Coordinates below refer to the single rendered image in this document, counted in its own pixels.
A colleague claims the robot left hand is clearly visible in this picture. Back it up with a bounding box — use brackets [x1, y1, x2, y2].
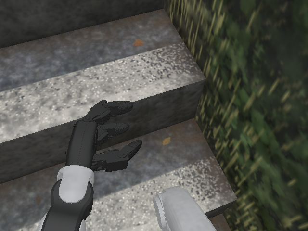
[64, 99, 142, 172]

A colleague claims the robot right thigh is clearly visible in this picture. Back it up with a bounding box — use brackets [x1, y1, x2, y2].
[153, 186, 217, 231]

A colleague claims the left robot forearm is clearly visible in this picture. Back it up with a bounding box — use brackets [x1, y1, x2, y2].
[37, 165, 94, 231]

